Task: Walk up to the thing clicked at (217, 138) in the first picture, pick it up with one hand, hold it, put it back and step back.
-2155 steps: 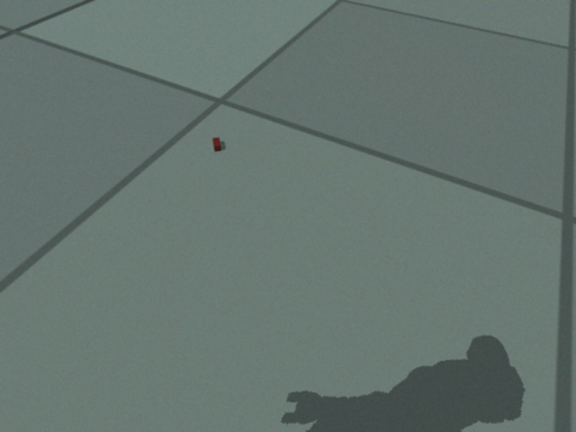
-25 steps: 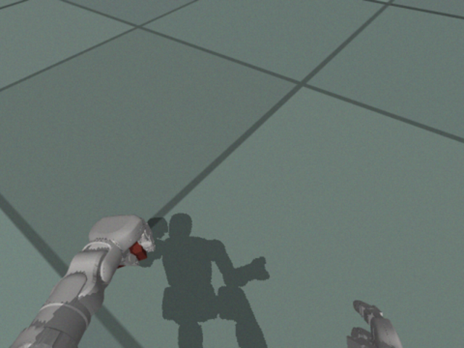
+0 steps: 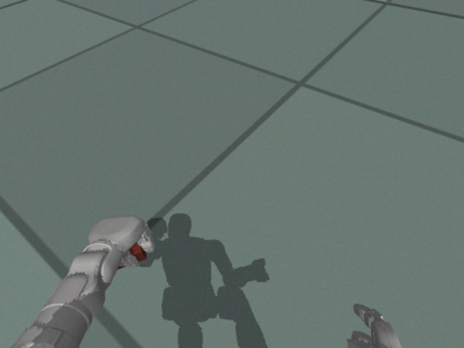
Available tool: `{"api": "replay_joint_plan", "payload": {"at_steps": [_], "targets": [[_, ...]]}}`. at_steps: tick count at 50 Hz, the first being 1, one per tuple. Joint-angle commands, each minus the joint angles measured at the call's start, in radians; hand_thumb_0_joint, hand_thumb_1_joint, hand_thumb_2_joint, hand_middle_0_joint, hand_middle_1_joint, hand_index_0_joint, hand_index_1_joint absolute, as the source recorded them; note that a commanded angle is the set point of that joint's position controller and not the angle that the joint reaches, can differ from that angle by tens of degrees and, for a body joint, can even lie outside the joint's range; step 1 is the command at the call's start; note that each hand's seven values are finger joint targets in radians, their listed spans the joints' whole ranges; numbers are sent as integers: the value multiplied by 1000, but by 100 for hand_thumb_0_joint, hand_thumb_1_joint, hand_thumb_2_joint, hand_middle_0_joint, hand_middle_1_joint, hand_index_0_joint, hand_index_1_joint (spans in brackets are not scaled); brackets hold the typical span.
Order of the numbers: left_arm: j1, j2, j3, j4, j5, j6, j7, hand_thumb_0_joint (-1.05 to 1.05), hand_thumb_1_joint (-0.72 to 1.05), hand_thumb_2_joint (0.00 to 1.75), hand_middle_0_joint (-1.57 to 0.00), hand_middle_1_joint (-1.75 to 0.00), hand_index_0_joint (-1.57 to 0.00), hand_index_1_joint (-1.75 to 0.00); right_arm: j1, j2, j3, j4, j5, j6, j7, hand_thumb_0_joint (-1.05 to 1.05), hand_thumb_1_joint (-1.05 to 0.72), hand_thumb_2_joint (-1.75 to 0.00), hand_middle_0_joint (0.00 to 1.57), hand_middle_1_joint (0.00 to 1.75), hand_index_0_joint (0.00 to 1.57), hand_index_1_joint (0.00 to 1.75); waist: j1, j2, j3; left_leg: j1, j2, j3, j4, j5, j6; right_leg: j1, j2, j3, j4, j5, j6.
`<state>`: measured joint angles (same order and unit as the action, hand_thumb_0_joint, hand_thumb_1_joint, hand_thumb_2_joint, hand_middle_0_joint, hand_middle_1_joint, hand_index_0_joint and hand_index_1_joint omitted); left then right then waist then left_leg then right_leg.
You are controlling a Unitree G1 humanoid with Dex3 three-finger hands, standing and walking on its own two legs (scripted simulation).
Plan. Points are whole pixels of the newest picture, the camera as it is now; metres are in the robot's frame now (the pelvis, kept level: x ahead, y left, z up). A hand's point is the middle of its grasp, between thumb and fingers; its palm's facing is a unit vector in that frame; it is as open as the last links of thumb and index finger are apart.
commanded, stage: crouch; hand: left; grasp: from above
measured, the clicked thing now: (125, 253) +0.31 +0.23 -0.07
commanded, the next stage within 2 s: none
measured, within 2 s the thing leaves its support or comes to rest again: neither
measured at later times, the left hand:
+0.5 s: hand (143, 271) +0.32 +0.24 -0.19, palm faces -0.42 +0.04 -0.91, open 5.0 cm
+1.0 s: hand (164, 284) +0.38 +0.24 -0.43, palm faces -0.47 -0.01 -0.88, open 5.0 cm
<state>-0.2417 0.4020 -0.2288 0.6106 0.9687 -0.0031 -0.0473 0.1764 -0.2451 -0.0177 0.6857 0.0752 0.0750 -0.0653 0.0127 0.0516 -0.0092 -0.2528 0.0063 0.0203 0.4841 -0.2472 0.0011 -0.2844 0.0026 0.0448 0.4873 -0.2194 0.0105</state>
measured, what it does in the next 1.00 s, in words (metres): lowers itself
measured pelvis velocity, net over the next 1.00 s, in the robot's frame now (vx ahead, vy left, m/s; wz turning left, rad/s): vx -0.07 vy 0.02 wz -0.01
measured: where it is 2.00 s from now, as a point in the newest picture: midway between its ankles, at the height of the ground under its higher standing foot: outside the picture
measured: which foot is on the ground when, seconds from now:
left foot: down 0.00-1.00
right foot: down 0.00-1.00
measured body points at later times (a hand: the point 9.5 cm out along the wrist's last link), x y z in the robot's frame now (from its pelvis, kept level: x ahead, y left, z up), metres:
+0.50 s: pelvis -0.04 +0.00 -0.09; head +0.07 +0.01 +0.34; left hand +0.34 +0.23 -0.14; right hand +0.07 -0.28 -0.21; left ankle +0.00 +0.12 -0.74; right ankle +0.02 -0.13 -0.74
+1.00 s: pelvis -0.07 +0.02 -0.29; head +0.13 +0.05 +0.11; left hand +0.40 +0.24 -0.38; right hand -0.03 -0.25 -0.41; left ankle +0.00 +0.12 -0.74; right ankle +0.02 -0.13 -0.74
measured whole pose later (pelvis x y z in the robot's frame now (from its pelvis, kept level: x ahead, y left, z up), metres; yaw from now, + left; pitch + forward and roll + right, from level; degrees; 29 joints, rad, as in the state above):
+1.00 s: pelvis -0.07 +0.02 -0.29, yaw +0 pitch +37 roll -5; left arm -0.85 0.53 -0.02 1.30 1.19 -0.11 0.30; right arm 0.22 -0.22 -0.02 0.72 -0.05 -0.02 0.03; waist -0.19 0.05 -0.19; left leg -1.90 -0.02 -0.05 1.90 -0.65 0.02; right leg -1.87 0.00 -0.01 1.83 -0.60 0.04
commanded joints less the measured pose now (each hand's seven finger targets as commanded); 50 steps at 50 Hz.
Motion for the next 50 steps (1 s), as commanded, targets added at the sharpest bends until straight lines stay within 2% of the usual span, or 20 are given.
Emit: {"api": "replay_joint_plan", "payload": {"at_steps": [1, 2, 5, 10, 11, 14, 16, 17, 18, 21, 22, 26, 30, 35, 37, 40, 45, 46, 48, 50], "targets": [[-314, 207, 99, -184, 15, -14, 40, 0, 78, 3, -111, -11, -116, -6, -94, -127, -43, -143, -2, -45, -10, 0, -88, -90, 20, 30, 20, 30, -5, -36, -225, 87, -25, 5, -58, 171, 14, 54, 23, -28, -66, 112, -23], [-321, 215, 117, -185, 12, -20, 48, 0, 79, 3, -112, -10, -117, -6, -89, -126, -45, -138, -2, -45, -12, 0, -89, -90, 20, 30, 20, 30, -1, -41, -238, 85, -28, 7, -51, 173, 15, 61, 22, -26, -67, 115, -21], [-308, 186, 104, -103, 30, -32, 84, 0, 83, 8, -116, -11, -120, -7, -77, -126, -45, -125, -8, -43, -10, 0, -88, -90, 20, 30, 20, 30, -20, -74, -202, 55, -27, 4, -35, 171, 14, 29, 24, -30, -50, 116, -21], [-348, 171, 106, 33, 72, -68, 186, 0, 83, 4, -116, -11, -120, -7, -45, -129, -56, -90, -25, -38, 1, 0, -89, -90, 20, 30, 20, 30, -39, -74, -202, -60, -33, 6, 70, 113, 9, -94, 18, -33, 37, 69, -21], [-382, 162, 96, 75, 85, -71, 208, 0, 83, 2, -116, -12, -121, -7, -37, -132, -58, -83, -31, -38, 5, 0, -89, -90, 20, 30, 20, 30, -61, -85, -207, -101, -34, 6, 111, 102, 11, -133, 16, -32, 68, 67, -18], [-486, 172, 98, 128, 119, -81, 275, 0, 82, 3, -116, -12, -121, -8, 1, -146, -76, -55, -43, -44, 15, 0, -90, -90, 20, 30, 20, 30, -71, -45, -303, -201, -34, 8, 249, 102, 0, -247, 17, -30, 197, 75, -21], [-514, 147, 91, 207, 138, -84, 315, 0, 79, 3, -113, -13, -118, -9, 28, -144, -85, -51, -54, -50, 25, 0, -90, -90, 20, 30, 20, 30, -81, -54, -338, -320, -34, 4, 351, 63, 1, -331, 17, -29, 290, 46, -25], [-575, 176, 104, 221, 154, -87, 338, 0, 78, 3, -113, -13, -117, -9, 41, -149, -89, -49, -59, -52, 28, 0, -90, -90, 20, 30, 20, 30, -85, -39, -378, -379, -33, 5, 401, 41, 2, -377, 17, -25, 332, 31, -27], [-560, 156, 94, 284, 167, -83, 355, 0, 78, 2, -113, -11, -117, -7, 52, -149, -90, -50, -60, -54, 31, 0, -89, -90, 20, 30, 20, 30, -92, -49, -393, -433, -32, 7, 443, 20, 3, -411, 17, -27, 376, 14, -28], [-666, 185, 109, 335, 190, -80, 394, 0, 75, 1, -110, -13, -115, -8, 86, -164, -97, -48, -69, -58, 38, 0, -90, -90, 20, 30, 20, 30, -112, -28, -473, -579, -34, 8, 562, -32, 7, -541, 21, -32, 487, -30, -28], [-685, 201, 118, 357, 195, -77, 402, 0, 75, 1, -110, -13, -115, -8, 93, -163, -97, -48, -71, -61, 38, 0, -90, -90, 20, 30, 20, 30, -106, -15, -502, -620, -39, 10, 596, -56, 8, -571, 21, -34, 516, -53, -30], [-739, 217, 132, 425, 193, -73, 419, 0, 73, 3, -108, -14, -113, -9, 119, -173, -104, -41, -83, -77, 34, 0, -90, -90, 20, 30, 20, 30, -120, 26, -582, -759, -35, -19, 710, -143, 7, -742, 23, -52, 661, -132, -40], [-821, 263, 166, 400, 192, -57, 431, 0, 75, 3, -111, -13, -116, -8, 147, -187, -112, -41, -95, -86, 28, 0, -89, -90, 20, 30, 20, 30, -130, 78, -729, -813, -25, -46, 816, -144, 5, -856, 22, -68, 794, -143, -50], [-854, 279, 188, 510, 181, -26, 427, 0, 72, 1, -108, -12, -113, -8, 162, -190, -106, -22, -107, -99, 29, 0, -89, -90, 20, 30, 20, 30, -157, 71, -711, -969, -20, -75, 899, -231, 1, -1026, 22, -86, 919, -223, -55], [-899, 316, 207, 472, 182, -30, 418, 0, 74, 0, -109, -10, -114, -5, 172, -192, -110, -27, -109, -102, 33, 0, -89, -90, 20, 30, 20, 30, -153, 87, -789, -986, -23, -74, 943, -237, 4, -1040, 23, -90, 964, -233, -59], [-896, 289, 200, 520, 179, -47, 393, 0, 81, 0, -115, -7, -120, -2, 178, -189, -102, -16, -113, -107, 43, 0, -89, -90, 20, 30, 20, 30, -180, 79, -768, -1076, -27, -78, 1022, -242, 9, -1129, 19, -94, 1029, -245, -59], [-941, 345, 230, 544, 203, -94, 379, 0, 84, 0, -116, -8, -121, -3, 199, -202, -93, -15, -123, -119, 67, 0, -89, -90, 20, 30, 20, 30, -211, 87, -760, -1162, -28, -109, 1116, -288, 8, -1276, 9, -109, 1124, -288, -57], [-947, 324, 224, 539, 204, -103, 380, 0, 85, 1, -118, -8, -123, -3, 203, -198, -90, -14, -127, -121, 73, 0, -89, -90, 20, 30, 20, 30, -217, 88, -769, -1173, -29, -99, 1142, -284, 10, -1289, 9, -108, 1134, -284, -56], [-978, 381, 250, 526, 231, -122, 395, 0, 85, 3, -118, -8, -123, -3, 205, -213, -83, -7, -131, -125, 81, 0, -89, -90, 20, 30, 20, 30, -209, 133, -806, -1192, -33, -105, 1167, -285, 4, -1323, 6, -113, 1175, -288, -57], [-991, 375, 248, 531, 244, -135, 405, 0, 85, 2, -118, -8, -123, -3, 204, -217, -78, -2, -138, -128, 91, 0, -89, -90, 20, 30, 20, 30, -215, 164, -811, -1176, -30, -118, 1190, -282, -3, -1390, 3, -122, 1213, -291, -58]]}}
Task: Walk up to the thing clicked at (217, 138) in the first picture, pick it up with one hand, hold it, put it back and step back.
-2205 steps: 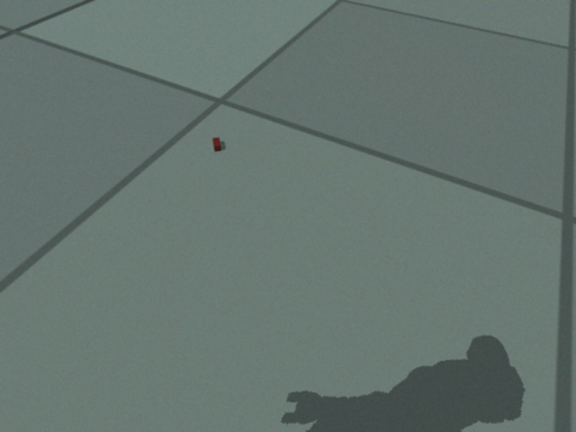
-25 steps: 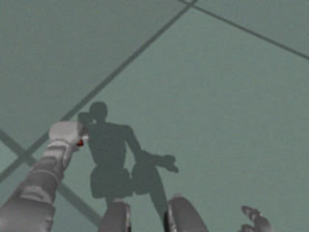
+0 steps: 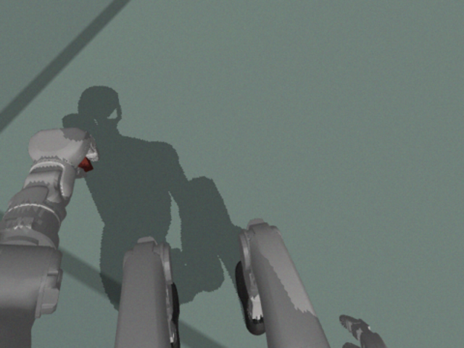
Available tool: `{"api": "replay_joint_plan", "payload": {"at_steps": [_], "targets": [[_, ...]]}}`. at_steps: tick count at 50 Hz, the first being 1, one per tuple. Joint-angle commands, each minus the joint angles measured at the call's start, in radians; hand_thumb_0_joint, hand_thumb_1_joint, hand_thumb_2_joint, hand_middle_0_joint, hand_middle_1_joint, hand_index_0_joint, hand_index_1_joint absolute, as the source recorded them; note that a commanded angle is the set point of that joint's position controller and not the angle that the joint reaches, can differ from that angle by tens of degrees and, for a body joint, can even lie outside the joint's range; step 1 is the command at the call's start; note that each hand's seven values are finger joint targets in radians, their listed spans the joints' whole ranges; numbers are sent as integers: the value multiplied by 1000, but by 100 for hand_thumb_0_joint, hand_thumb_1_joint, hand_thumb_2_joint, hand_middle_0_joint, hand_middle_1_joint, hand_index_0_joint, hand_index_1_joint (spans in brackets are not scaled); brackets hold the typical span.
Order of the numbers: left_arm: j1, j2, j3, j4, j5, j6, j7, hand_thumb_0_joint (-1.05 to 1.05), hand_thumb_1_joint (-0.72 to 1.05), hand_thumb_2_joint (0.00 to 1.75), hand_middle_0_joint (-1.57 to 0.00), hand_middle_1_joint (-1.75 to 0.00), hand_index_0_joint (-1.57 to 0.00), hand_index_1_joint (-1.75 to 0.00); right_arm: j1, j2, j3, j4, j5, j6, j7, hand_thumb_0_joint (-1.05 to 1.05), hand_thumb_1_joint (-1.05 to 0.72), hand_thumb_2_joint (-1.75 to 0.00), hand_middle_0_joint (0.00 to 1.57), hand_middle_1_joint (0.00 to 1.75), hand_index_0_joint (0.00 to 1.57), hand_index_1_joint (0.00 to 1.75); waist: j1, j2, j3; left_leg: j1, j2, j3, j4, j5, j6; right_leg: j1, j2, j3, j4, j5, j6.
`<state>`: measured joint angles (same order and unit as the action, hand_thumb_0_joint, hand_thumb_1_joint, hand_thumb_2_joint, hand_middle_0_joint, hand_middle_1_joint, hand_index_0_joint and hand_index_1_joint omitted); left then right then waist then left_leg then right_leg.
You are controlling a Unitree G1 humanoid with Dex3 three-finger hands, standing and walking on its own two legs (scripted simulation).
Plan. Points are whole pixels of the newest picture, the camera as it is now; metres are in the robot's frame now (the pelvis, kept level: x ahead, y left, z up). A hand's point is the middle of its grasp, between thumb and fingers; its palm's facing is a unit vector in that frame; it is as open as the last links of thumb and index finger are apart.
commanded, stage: crouch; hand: left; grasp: from above
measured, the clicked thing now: (69, 165) +0.46 +0.25 -0.18
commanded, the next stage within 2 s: lower in 1.10 s
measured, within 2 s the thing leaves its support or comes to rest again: neither
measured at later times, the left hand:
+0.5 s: hand (89, 171) +0.47 +0.24 -0.25, palm faces -0.47 -0.03 -0.88, open 4.7 cm
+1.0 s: hand (93, 173) +0.49 +0.24 -0.31, palm faces -0.46 -0.03 -0.89, open 4.7 cm
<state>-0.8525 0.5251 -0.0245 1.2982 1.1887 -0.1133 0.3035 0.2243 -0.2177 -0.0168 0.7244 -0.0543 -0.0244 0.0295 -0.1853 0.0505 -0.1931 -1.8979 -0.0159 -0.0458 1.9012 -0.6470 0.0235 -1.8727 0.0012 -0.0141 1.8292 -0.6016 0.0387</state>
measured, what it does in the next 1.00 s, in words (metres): lowers itself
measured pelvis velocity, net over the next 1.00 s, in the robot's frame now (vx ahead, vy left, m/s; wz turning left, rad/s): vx -0.01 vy -0.01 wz -0.06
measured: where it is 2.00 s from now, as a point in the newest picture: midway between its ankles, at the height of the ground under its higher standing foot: (211, 320)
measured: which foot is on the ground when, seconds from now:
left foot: down 0.00-1.00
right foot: down 0.00-1.00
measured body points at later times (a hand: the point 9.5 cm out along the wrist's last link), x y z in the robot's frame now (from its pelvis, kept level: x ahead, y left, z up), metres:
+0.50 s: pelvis +0.00 -0.01 -0.09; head +0.24 +0.03 +0.28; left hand +0.49 +0.24 -0.20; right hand +0.04 -0.29 -0.21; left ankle +0.07 +0.11 -0.45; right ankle +0.09 -0.14 -0.45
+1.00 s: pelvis -0.01 -0.01 -0.14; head +0.24 +0.05 +0.23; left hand +0.51 +0.24 -0.26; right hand +0.01 -0.28 -0.24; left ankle +0.07 +0.11 -0.45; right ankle +0.09 -0.14 -0.45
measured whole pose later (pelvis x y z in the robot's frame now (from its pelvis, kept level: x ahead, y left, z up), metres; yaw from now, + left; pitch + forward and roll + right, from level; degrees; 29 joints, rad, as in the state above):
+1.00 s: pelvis -0.01 -0.01 -0.14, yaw -4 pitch +36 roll -8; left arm -1.06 0.75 0.06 1.52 1.28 -0.20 0.39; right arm 0.18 -0.27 0.08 0.71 -0.13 -0.04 0.13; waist -0.28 0.00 -0.05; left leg -2.29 -0.02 -0.11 2.36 -0.70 0.01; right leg -2.25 0.01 -0.07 2.26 -0.64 0.04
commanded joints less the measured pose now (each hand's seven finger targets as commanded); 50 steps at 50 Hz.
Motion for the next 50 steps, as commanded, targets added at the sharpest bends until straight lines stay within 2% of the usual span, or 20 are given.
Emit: {"api": "replay_joint_plan", "payload": {"at_steps": [1, 3, 5, 6, 7, 11, 13, 15, 16, 18, 19, 22, 25, 29, 31, 35, 37, 40, 42, 50], "targets": [[-385, 248, 43, -152, 29, -31, 60, 0, 86, 2, -118, -8, -123, -3, 163, -247, -76, -35, -15, -30, 2, 0, -89, -90, 20, 30, 20, 30, -30, 195, -632, 486, -4, -53, -208, 156, -28, 176, 3, -67, -107, 112, -88], [-425, 296, 65, -185, 44, -34, 77, 0, 80, 1, -115, -6, -120, -2, 167, -255, -77, -31, -21, -33, 11, 0, -90, -90, 20, 30, 20, 30, -21, 228, -700, 507, -6, -42, -165, 202, -27, 169, 2, -68, -76, 140, -89], [-454, 289, 67, -187, 48, -33, 94, 0, 79, 2, -116, -6, -120, -2, 175, -252, -72, -28, -30, -37, 19, 0, -90, -90, 20, 30, 20, 30, -33, 253, -718, 489, -9, -23, -124, 231, -24, 168, 1, -67, -52, 171, -86], [-425, 266, 58, -142, 46, -28, 96, 0, 81, 1, -117, -6, -121, -2, 180, -252, -71, -24, -33, -38, 25, 0, -90, -90, 20, 30, 20, 30, -37, 230, -706, 477, -10, -16, -103, 241, -20, 165, 5, -69, -46, 180, -85], [-433, 296, 75, -141, 50, -30, 100, 0, 82, 5, -118, -7, -122, -3, 183, -259, -70, -21, -36, -41, 31, 0, -90, -90, 20, 30, 20, 30, -41, 238, -687, 450, -9, -15, -91, 247, -20, 155, 0, -70, -33, 187, -83], [-482, 278, 62, -131, 40, -27, 98, 0, 82, 3, -118, -5, -122, -2, 174, -256, -74, -18, -44, -42, 44, 0, -90, -90, 20, 30, 20, 30, -60, 255, -676, 397, -12, -1, -50, 218, -16, 133, 5, -73, -1, 180, -84], [-469, 314, 75, -100, 38, -25, 99, 0, 84, 1, -119, -4, -123, 0, 170, -258, -69, -15, -44, -38, 47, 0, -90, -90, 20, 30, 20, 30, -51, 214, -665, 334, -16, 11, -20, 201, -8, 154, 9, -73, 13, 178, -83], [-468, 300, 68, -80, 33, -27, 91, 0, 88, 5, -121, -7, -125, -3, 174, -260, -68, -17, -48, -39, 53, 0, -90, -90, 20, 30, 20, 30, -65, 211, -669, 323, -15, 14, 11, 215, -5, 149, 11, -74, 33, 188, -80], [-496, 342, 83, -105, 37, -30, 91, 0, 88, 4, -121, -7, -125, -3, 170, -264, -70, -17, -46, -37, 53, 0, -90, -90, 20, 30, 20, 30, -52, 217, -696, 318, -17, 16, 16, 212, -5, 156, 16, -74, 44, 189, -82], [-479, 356, 88, -41, 38, -30, 90, 0, 90, 3, -122, -7, -127, -2, 167, -260, -64, -19, -48, -32, 55, 0, -90, -90, 20, 30, 20, 30, -59, 195, -644, 264, -18, 21, 34, 178, -1, 140, 18, -75, 52, 163, -80], [-443, 319, 70, 1, 36, -32, 84, 0, 91, 4, -124, -7, -128, -3, 165, -253, -60, -21, -52, -32, 59, 0, -90, -90, 20, 30, 20, 30, -72, 172, -607, 237, -19, 22, 44, 170, 2, 145, 21, -77, 55, 160, -78], [-488, 388, 93, -4, 43, -46, 81, 0, 90, 0, -122, -5, -127, -1, 153, -262, -55, -16, -52, -28, 60, 0, -90, -90, 20, 30, 20, 30, -61, 173, -616, 192, -20, 31, 78, 155, 9, 137, 26, -74, 77, 152, -77], [-480, 380, 92, 16, 47, -56, 81, 0, 94, 0, -125, -7, -129, -2, 159, -263, -42, -17, -59, -28, 67, 0, -90, -90, 20, 30, 20, 30, -73, 188, -596, 177, -19, 26, 98, 173, 5, 121, 24, -80, 108, 166, -77], [-490, 435, 110, 22, 59, -74, 81, 0, 93, 0, -124, -5, -129, 0, 166, -274, -33, -22, -60, -20, 73, 0, -90, -90, 20, 30, 20, 30, -71, 188, -608, 151, -19, 26, 125, 167, 8, 122, 30, -88, 131, 161, -74], [-517, 419, 102, 6, 56, -85, 86, 0, 94, 0, -124, -5, -129, 0, 170, -278, -27, -21, -65, -20, 76, 0, -90, -90, 20, 30, 20, 30, -81, 203, -604, 150, -17, 23, 135, 149, 6, 99, 31, -96, 140, 145, -75], [-543, 452, 108, -1, 73, -96, 103, 0, 89, 0, -122, -3, -127, 0, 168, -288, -18, -13, -68, -18, 74, 0, -90, -90, 20, 30, 20, 30, -82, 235, -616, 159, -15, 14, 151, 135, 1, 55, 36, -111, 168, 127, -80], [-538, 436, 103, 36, 75, -92, 109, 0, 90, 0, -122, -3, -127, 0, 173, -293, -11, -14, -70, -20, 76, 0, -90, -90, 20, 30, 20, 30, -94, 250, -566, 160, -13, 2, 149, 127, -5, 2, 29, -117, 185, 118, -81], [-574, 445, 102, 20, 80, -92, 116, 0, 86, 0, -121, -1, -124, 0, 170, -305, -7, -11, -71, -20, 77, 0, -90, -90, 20, 30, 20, 30, -98, 305, -582, 199, -7, -22, 143, 131, -16, -56, 26, -131, 218, 120, -87], [-553, 433, 89, 42, 87, -90, 118, 0, 85, 0, -120, -2, -123, 0, 180, -304, -1, -10, -71, -19, 80, 0, -90, -90, 20, 30, 20, 30, -101, 283, -584, 182, -10, -14, 162, 143, -11, -31, 32, -133, 218, 135, -85], [-550, 471, 96, 87, 84, -80, 116, 0, 91, 0, -126, -1, -129, 0, 177, -310, 16, -14, -74, -22, 82, 0, -90, -90, 20, 30, 20, 30, -109, 261, -537, 107, -12, -1, 197, 127, -1, -17, 34, -132, 225, 134, -80]]}}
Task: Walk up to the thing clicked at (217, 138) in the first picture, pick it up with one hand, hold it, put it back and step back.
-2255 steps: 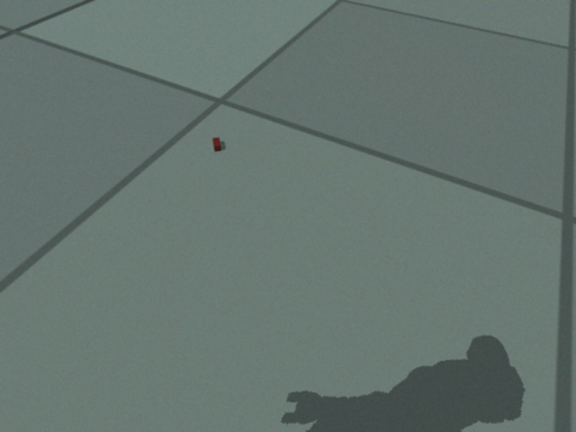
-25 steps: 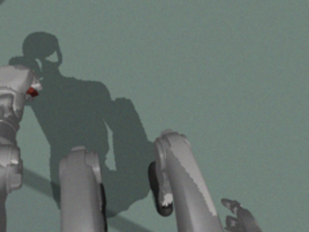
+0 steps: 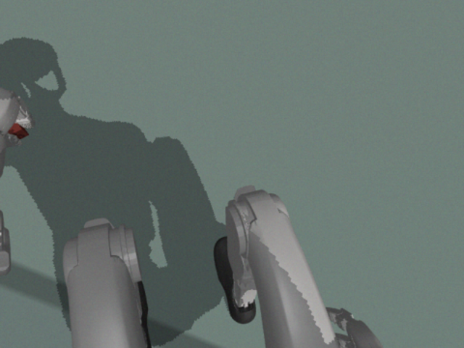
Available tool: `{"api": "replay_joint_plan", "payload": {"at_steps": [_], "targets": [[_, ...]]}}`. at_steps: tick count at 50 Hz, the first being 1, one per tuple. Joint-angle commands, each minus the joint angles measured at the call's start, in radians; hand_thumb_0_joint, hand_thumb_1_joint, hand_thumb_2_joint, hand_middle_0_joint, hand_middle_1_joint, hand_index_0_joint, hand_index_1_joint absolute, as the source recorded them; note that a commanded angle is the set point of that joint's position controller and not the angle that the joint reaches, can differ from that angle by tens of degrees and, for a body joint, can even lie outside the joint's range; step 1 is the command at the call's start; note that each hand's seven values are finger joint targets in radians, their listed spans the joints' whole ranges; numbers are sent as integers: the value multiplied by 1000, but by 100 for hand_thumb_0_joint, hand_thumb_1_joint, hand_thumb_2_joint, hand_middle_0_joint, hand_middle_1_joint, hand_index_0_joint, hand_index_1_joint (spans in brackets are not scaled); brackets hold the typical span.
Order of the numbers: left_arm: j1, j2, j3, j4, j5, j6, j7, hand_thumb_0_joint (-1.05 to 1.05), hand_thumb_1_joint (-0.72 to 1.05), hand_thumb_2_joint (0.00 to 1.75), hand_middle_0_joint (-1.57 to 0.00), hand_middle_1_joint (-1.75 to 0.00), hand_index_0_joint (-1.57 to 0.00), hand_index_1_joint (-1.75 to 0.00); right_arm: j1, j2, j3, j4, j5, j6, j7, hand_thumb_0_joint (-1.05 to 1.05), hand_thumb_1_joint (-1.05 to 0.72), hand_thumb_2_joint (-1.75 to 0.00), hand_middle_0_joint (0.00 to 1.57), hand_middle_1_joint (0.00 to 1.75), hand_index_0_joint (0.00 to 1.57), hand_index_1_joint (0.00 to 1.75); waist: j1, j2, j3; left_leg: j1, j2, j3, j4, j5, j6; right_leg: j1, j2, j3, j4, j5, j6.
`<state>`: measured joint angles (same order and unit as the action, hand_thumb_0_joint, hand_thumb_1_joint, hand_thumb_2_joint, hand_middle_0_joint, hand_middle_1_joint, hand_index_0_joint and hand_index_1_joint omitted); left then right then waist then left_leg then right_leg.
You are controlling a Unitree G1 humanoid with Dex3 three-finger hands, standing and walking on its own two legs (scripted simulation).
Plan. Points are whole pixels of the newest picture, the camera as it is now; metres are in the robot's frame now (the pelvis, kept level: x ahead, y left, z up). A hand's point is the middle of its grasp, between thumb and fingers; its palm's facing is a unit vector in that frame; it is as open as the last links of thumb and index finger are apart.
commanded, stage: crouch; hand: left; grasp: from above
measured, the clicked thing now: out of the picture +0.50 +0.30 -0.21
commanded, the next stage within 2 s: lower in 0.10 s
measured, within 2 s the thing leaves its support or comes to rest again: rests again in 1.44 s
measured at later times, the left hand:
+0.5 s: hand (12, 145) +0.47 +0.28 -0.21, palm faces -0.49 -0.07 -0.87, open 4.7 cm
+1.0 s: hand (29, 146) +0.49 +0.27 -0.26, palm faces -0.49 -0.08 -0.87, open 4.8 cm
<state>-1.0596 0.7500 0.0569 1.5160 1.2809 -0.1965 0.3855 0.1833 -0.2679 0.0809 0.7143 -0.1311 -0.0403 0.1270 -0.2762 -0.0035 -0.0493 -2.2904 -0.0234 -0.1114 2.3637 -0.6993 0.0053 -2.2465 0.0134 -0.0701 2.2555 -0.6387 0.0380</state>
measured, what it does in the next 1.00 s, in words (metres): stands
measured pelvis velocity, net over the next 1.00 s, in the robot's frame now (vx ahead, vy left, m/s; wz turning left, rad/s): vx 0.00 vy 0.00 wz -0.07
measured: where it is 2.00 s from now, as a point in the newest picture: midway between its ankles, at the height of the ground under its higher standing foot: (188, 313)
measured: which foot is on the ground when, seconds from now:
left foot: down 0.00-1.00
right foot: down 0.00-1.00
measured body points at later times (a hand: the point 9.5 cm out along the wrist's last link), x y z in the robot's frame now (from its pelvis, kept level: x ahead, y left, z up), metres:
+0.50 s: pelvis +0.00 +0.00 -0.02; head +0.26 +0.08 +0.34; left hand +0.50 +0.28 -0.16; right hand +0.04 -0.27 -0.11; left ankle +0.07 +0.12 -0.31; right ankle +0.11 -0.13 -0.31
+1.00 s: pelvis +0.00 +0.00 -0.03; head +0.29 +0.09 +0.31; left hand +0.51 +0.27 -0.21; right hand +0.02 -0.26 -0.11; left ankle +0.07 +0.12 -0.31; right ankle +0.11 -0.13 -0.31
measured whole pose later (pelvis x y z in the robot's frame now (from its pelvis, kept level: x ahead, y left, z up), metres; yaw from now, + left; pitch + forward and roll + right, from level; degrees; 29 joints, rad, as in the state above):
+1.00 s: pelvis +0.00 +0.00 -0.03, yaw -4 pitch +33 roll -12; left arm -1.10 0.90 0.10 1.67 1.33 -0.22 0.51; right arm 0.17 -0.30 0.20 0.67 -0.19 -0.12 0.16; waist -0.36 -0.07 0.08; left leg -2.36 -0.02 -0.18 2.50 -0.73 0.01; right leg -2.30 0.03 -0.13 2.34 -0.64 0.05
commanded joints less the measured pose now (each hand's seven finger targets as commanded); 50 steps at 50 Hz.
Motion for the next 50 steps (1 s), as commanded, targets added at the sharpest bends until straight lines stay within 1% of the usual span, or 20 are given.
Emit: {"api": "replay_joint_plan", "payload": {"at_steps": [1, 7, 8, 10, 11, 14, 17, 18, 20, 21, 24, 29, 33, 35, 38, 42, 45, 47, 49, 50], "targets": [[-343, 245, 12, -125, -11, 2, 32, 0, 90, 1, -125, -2, -128, 0, 213, -260, -79, -4, 2, -5, -14, 0, -90, -90, 20, 30, 20, 30, -20, 312, -672, 481, -5, 63, -265, 165, 18, 350, 26, -80, -196, 156, -80], [-326, 259, 20, -132, -6, 0, 30, 0, 92, 3, -126, -3, -129, 0, 213, -269, -77, -15, 5, -2, -14, 0, -90, -90, 20, 30, 20, 30, -11, 336, -683, 510, -4, 54, -258, 190, 13, 331, 22, -86, -178, 180, -81], [-336, 258, 21, -153, -6, -3, 30, 0, 92, 3, -127, -3, -129, -1, 220, -264, -71, -19, 3, 0, -12, 0, -90, -90, 20, 30, 20, 30, -20, 341, -695, 509, -4, 55, -255, 201, 12, 351, 22, -87, -178, 189, -79], [-330, 265, 20, -150, -5, -5, 32, 0, 92, 3, -126, -3, -129, -1, 217, -266, -72, -17, 4, 2, -13, 0, -91, -90, 20, 30, 20, 30, -15, 330, -706, 504, -6, 61, -242, 214, 16, 360, 24, -84, -177, 205, -78], [-335, 256, 15, -147, -6, -7, 31, 0, 90, 3, -127, -2, -129, 0, 228, -266, -70, -16, 3, 2, -11, 0, -91, -90, 20, 30, 20, 30, -28, 323, -696, 499, -5, 64, -232, 217, 18, 371, 25, -84, -181, 210, -75], [-321, 257, 18, -95, -13, -9, 39, 0, 87, 2, -124, -3, -127, 0, 225, -268, -59, -10, -2, -1, -11, 0, -90, -90, 20, 30, 20, 30, -37, 272, -666, 441, -6, 64, -212, 217, 26, 386, 27, -84, -180, 219, -69], [-325, 257, 8, -72, -5, -22, 43, 0, 87, 1, -124, -4, -127, -1, 218, -270, -50, -8, -6, -5, -9, 0, -91, -90, 20, 30, 20, 30, -38, 304, -652, 461, -3, 53, -208, 223, 20, 347, 30, -91, -163, 214, -75], [-344, 277, 17, -73, 0, -27, 47, 0, 89, 1, -124, -5, -127, -2, 220, -275, -48, -8, -9, -8, -8, 0, -91, -90, 20, 30, 20, 30, -49, 319, -634, 449, -4, 52, -205, 216, 19, 339, 28, -94, -157, 207, -75], [-328, 280, 16, -58, 7, -35, 56, 0, 88, 2, -125, -4, -127, -1, 215, -274, -39, -11, -14, -10, -5, 0, -91, -90, 20, 30, 20, 30, -41, 305, -626, 441, -5, 53, -197, 208, 20, 345, 31, -96, -153, 202, -75], [-364, 305, 30, -88, 16, -43, 64, 0, 92, 3, -127, -5, -130, -2, 221, -280, -38, -15, -20, -11, -4, 0, -90, -90, 20, 30, 20, 30, -54, 326, -653, 452, -4, 51, -191, 210, 19, 350, 30, -100, -151, 203, -72], [-361, 307, 32, -73, 25, -53, 87, 0, 92, 3, -126, -7, -129, -3, 214, -290, -36, -14, -25, -16, -4, 0, -90, -90, 20, 30, 20, 30, -51, 350, -652, 481, -2, 44, -188, 206, 14, 320, 31, -107, -138, 198, -75], [-360, 327, 49, -32, 51, -45, 124, 0, 96, 4, -128, -8, -132, -5, 223, -298, -24, -13, -41, -32, 4, 0, -90, -90, 20, 30, 20, 30, -77, 378, -625, 477, 1, 43, -170, 216, 12, 303, 31, -118, -119, 210, -73], [-358, 340, 47, -36, 46, -35, 145, 0, 89, 3, -122, -5, -125, -1, 209, -301, -15, -16, -43, -41, 7, 0, -89, -89, 20, 30, 20, 30, -65, 393, -622, 463, 3, 41, -174, 187, 13, 300, 37, -121, -117, 191, -76], [-341, 337, 52, 14, 45, -28, 153, 0, 86, 0, -118, -4, -122, 0, 209, -314, -16, -21, -48, -47, 5, 0, -89, -89, 20, 30, 20, 30, -78, 370, -580, 446, 4, 34, -164, 177, 13, 266, 34, -130, -115, 180, -76], [-348, 325, 44, 18, 48, -21, 151, 0, 84, 0, -117, -2, -121, 0, 218, -315, -7, -20, -53, -56, 11, 0, -89, -89, 20, 30, 20, 30, -98, 379, -590, 466, 7, 22, -159, 200, 10, 273, 36, -137, -101, 202, -73], [-339, 353, 45, 15, 35, -20, 158, 0, 84, 0, -118, -3, -122, 0, 213, -319, 6, -26, -51, -62, 14, 0, -89, -89, 20, 30, 20, 30, -89, 371, -621, 459, 9, 24, -143, 226, 14, 328, 40, -135, -102, 231, -70], [-330, 343, 35, 72, 34, -18, 153, 0, 85, 0, -119, -3, -122, 0, 218, -332, 20, -21, -59, -75, 21, 0, -89, -89, 20, 30, 20, 30, -121, 336, -531, 405, 10, 26, -118, 209, 18, 310, 44, -141, -108, 217, -71], [-337, 401, 57, 4, 36, -27, 159, 0, 83, 0, -118, -2, -121, 0, 215, -338, 22, -31, -57, -77, 19, 0, -89, -89, 20, 30, 20, 30, -94, 386, -580, 436, 11, 25, -128, 234, 12, 351, 45, -138, -109, 229, -75], [-316, 392, 55, 24, 38, -24, 163, 0, 87, 0, -121, -1, -125, 0, 211, -340, 30, -28, -62, -84, 24, 0, -89, -89, 20, 30, 20, 30, -95, 389, -570, 459, 14, 24, -117, 251, 7, 338, 44, -143, -98, 245, -77], [-327, 419, 70, -24, 39, -31, 172, 0, 86, 0, -120, -2, -124, 0, 210, -338, 28, -33, -60, -83, 26, 0, -89, -89, 20, 30, 20, 30, -85, 413, -625, 483, 15, 22, -124, 272, 5, 370, 49, -144, -96, 262, -74]]}}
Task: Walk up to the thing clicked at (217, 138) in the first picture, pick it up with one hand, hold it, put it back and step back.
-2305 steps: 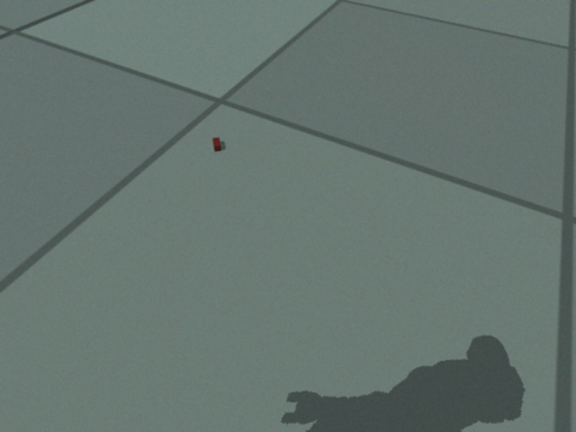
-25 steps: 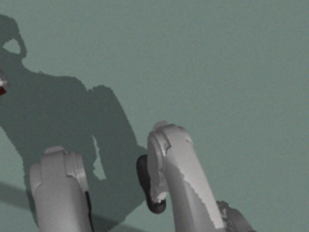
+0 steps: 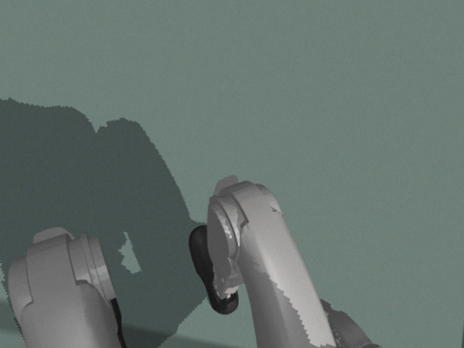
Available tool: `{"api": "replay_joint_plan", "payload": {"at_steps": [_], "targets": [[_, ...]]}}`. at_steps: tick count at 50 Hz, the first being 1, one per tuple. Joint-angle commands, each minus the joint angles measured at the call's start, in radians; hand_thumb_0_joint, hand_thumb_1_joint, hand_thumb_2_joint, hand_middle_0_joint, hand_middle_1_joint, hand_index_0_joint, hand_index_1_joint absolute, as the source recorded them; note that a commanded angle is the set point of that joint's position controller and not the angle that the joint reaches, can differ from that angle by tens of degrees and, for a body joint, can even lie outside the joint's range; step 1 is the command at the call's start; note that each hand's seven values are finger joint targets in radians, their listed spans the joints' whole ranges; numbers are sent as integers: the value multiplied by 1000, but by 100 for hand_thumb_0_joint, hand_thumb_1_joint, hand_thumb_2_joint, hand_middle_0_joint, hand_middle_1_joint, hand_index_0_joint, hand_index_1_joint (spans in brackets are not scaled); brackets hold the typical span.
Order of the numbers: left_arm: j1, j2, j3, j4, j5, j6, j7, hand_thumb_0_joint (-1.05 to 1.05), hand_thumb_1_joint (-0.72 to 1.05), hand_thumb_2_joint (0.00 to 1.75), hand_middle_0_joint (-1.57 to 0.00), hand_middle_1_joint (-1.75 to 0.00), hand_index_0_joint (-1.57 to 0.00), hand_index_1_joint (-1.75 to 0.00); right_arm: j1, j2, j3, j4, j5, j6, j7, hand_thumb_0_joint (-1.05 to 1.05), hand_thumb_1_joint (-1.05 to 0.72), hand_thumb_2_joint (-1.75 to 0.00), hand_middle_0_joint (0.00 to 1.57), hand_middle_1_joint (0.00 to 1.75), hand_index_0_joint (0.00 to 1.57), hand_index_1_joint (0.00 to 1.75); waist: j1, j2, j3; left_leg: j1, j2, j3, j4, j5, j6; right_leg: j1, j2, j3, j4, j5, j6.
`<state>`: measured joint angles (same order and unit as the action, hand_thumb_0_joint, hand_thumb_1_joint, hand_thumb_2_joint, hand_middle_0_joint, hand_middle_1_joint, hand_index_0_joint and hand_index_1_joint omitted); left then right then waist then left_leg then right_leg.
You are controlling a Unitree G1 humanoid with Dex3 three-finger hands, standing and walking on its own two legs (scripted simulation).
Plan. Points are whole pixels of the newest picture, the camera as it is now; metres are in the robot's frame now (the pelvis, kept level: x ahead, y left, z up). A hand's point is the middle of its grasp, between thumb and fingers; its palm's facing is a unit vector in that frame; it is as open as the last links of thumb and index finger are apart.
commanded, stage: rest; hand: left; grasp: from above
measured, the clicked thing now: out of the picture +0.48 +0.32 -0.27
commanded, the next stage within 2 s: open in 0.72 s
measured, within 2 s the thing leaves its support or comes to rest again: rests again in 0.44 s
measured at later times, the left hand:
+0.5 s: hand out of the picture +0.46 +0.30 -0.25, palm faces -0.47 -0.13 -0.87, open 4.7 cm
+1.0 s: hand out of the picture +0.46 +0.30 -0.26, palm faces -0.46 -0.13 -0.88, open 5.8 cm
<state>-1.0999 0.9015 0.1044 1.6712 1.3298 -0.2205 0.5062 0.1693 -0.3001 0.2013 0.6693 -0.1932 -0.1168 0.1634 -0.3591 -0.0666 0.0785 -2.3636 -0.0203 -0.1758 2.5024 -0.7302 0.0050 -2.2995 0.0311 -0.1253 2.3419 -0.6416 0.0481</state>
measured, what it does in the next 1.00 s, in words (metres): stands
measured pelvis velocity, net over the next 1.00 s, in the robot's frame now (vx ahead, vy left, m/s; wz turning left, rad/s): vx -0.01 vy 0.00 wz -0.05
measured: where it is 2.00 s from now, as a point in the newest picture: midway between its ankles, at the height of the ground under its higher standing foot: (167, 312)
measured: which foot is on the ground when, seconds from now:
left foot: down 0.00-1.00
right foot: down 0.00-1.00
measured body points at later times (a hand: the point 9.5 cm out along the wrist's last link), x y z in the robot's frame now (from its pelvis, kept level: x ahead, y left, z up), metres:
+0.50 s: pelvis +0.00 +0.00 +0.00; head +0.28 +0.12 +0.33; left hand +0.48 +0.31 -0.20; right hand +0.04 -0.26 -0.06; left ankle +0.06 +0.12 -0.28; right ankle +0.11 -0.12 -0.28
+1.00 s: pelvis -0.01 +0.00 -0.01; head +0.28 +0.12 +0.32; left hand +0.48 +0.31 -0.21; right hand +0.04 -0.25 -0.06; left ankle +0.06 +0.12 -0.28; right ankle +0.11 -0.12 -0.28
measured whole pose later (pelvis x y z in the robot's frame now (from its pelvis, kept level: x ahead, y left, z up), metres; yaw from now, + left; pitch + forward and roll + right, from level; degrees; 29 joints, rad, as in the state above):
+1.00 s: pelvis -0.01 +0.00 -0.01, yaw -3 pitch +29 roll -15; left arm -1.13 1.02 0.09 1.76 1.33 -0.23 0.59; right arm 0.13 -0.35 0.29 0.62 -0.22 -0.20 0.23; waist -0.40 -0.13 0.16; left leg -2.35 -0.01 -0.23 2.55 -0.74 0.01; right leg -2.26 0.05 -0.17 2.34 -0.62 0.06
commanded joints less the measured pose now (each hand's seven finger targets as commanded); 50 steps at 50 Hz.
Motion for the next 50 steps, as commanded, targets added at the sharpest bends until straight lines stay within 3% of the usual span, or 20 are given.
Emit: {"api": "replay_joint_plan", "payload": {"at_steps": [1, 4, 7, 11, 15, 17, 19, 26, 27, 28, 29, 30, 35, 36, 39, 40, 44, 46, 48, 50], "targets": [[-272, 266, 28, -147, -8, -6, 58, 0, 88, 0, -121, -3, -124, 0, 223, -320, -90, 6, -1, -6, -11, 0, -89, -89, 20, 30, 20, 30, -16, 473, -734, 549, 11, 81, -254, 313, 2, 408, 26, -95, -176, 272, -88], [-271, 229, 9, -94, -5, -4, 61, 0, 89, 0, -122, -3, -126, 0, 216, -323, -87, 9, -10, -13, -1, 0, -90, -90, 20, 30, 20, 30, -49, 445, -663, 517, 15, 76, -237, 285, 6, 377, 30, -103, -177, 257, -85], [-289, 267, 20, -162, -14, -4, 76, 0, 88, 0, -123, 0, -126, 0, 211, -320, -79, 9, -7, -15, 0, 0, -90, -90, 20, 30, 20, 30, -17, 517, -712, 575, 18, 71, -263, 305, -1, 397, 32, -101, -173, 271, -86], [-279, 234, -9, -91, -9, 1, 80, 0, 90, 0, -122, -3, -126, 0, 205, -330, -71, 13, -15, -27, 16, 0, -90, -90, 20, 30, 20, 30, -61, 460, -645, 516, 21, 68, -239, 271, 9, 394, 39, -108, -175, 258, -80], [-288, 260, -7, -97, -22, -3, 83, 0, 86, 0, -121, -2, -124, 0, 198, -342, -62, 10, -12, -36, 17, 0, -90, -90, 20, 30, 20, 30, -47, 465, -633, 509, 22, 59, -247, 261, 8, 387, 37, -113, -182, 244, -82], [-275, 247, -14, -62, -13, -3, 81, 0, 89, 0, -121, -4, -125, 0, 191, -341, -56, -5, -15, -44, 22, 0, -90, -90, 20, 30, 20, 30, -71, 445, -611, 514, 24, 56, -241, 247, 9, 388, 39, -116, -178, 237, -78], [-285, 255, -21, -65, -13, -7, 82, 0, 88, 0, -120, -5, -124, 0, 191, -342, -53, 6, -16, -47, 23, 0, -90, -90, 20, 30, 20, 30, -65, 464, -623, 522, 25, 51, -245, 238, 6, 384, 40, -117, -174, 232, -80], [-283, 318, 10, -81, -1, -18, 104, 0, 90, 0, -121, -4, -125, 0, 172, -358, -39, -17, -23, -54, 27, 0, -90, -90, 20, 30, 20, 30, -59, 490, -646, 541, 30, 40, -252, 265, 1, 415, 43, -125, -170, 256, -77], [-287, 276, -17, -50, -2, -17, 101, 0, 90, 0, -122, -3, -126, 0, 174, -362, -38, -9, -24, -58, 30, 0, -90, -90, 20, 30, 20, 30, -76, 473, -590, 525, 31, 36, -236, 256, -1, 370, 38, -130, -164, 250, -78], [-275, 320, 15, -49, -6, -19, 108, 0, 91, 0, -122, -5, -126, -1, 168, -367, -39, -14, -23, -58, 30, 0, -90, -90, 20, 30, 20, 30, -69, 480, -605, 533, 33, 33, -248, 244, 0, 386, 41, -130, -169, 238, -77], [-296, 285, -25, -78, 2, -20, 103, 0, 88, 1, -121, -5, -125, -2, 175, -358, -31, -13, -25, -61, 35, 0, -90, -90, 20, 30, 20, 30, -77, 507, -600, 542, 32, 40, -243, 259, 0, 386, 43, -125, -167, 255, -77], [-283, 315, 10, -53, -5, -19, 112, 0, 89, 0, -121, -4, -125, 0, 162, -375, -36, -23, -27, -63, 34, 0, -90, -90, 20, 30, 20, 30, -78, 488, -600, 546, 36, 26, -244, 260, -3, 382, 39, -134, -165, 252, -77], [-293, 310, -18, -82, -4, -19, 122, 0, 87, 0, -120, -3, -123, 0, 167, -367, -25, -9, -25, -72, 43, 0, -90, -90, 20, 30, 20, 30, -69, 503, -600, 529, 35, 34, -243, 265, 0, 394, 47, -131, -168, 261, -74], [-278, 328, 6, -29, -2, -13, 128, 0, 88, 0, -121, -4, -124, 0, 173, -375, -25, -16, -31, -74, 44, 0, -90, -90, 20, 30, 20, 30, -91, 478, -602, 535, 38, 28, -234, 269, 3, 418, 45, -133, -168, 273, -71], [-260, 302, -14, 8, -8, -9, 130, 0, 89, 0, -120, -5, -125, -1, 157, -375, -20, -19, -29, -76, 45, 0, -90, -90, 20, 30, 20, 30, -93, 449, -568, 498, 37, 25, -233, 248, 6, 400, 48, -137, -171, 256, -71], [-279, 280, -36, -9, -11, -11, 125, 0, 88, 0, -119, -5, -123, -1, 171, -374, -19, -8, -27, -79, 49, 0, -90, -90, 20, 30, 20, 30, -96, 468, -540, 498, 38, 26, -241, 247, 4, 385, 48, -135, -169, 254, -72], [-291, 324, -22, -57, -21, -13, 119, 0, 61, 7, -96, -16, -100, -13, 164, -378, -17, -20, -22, -85, 48, 0, -89, -90, 20, 30, 20, 30, -74, 501, -595, 540, 40, 16, -253, 257, -2, 403, 45, -136, -166, 257, -75], [-275, 299, -35, -17, -14, -9, 111, 0, 51, 12, -92, -20, -95, -17, 154, -383, -17, -27, -24, -88, 53, 0, -89, -90, 20, 30, 20, 30, -94, 475, -552, 523, 43, 13, -242, 240, -1, 384, 46, -140, -163, 247, -72], [-257, 337, 4, -4, -9, -8, 110, 0, 47, 16, -89, -22, -92, -20, 175, -397, -18, -30, -27, -84, 51, 0, -89, -90, 20, 30, 20, 30, -100, 449, -543, 501, 39, 13, -239, 250, 2, 400, 43, -141, -171, 251, -70], [-280, 345, 2, -43, -18, -14, 110, 0, 40, 21, -85, -25, -87, -23, 159, -392, -18, -35, -23, -82, 47, 0, -90, -90, 20, 30, 20, 30, -76, 485, -568, 519, 40, 12, -252, 243, -4, 399, 45, -138, -175, 238, -78]]}}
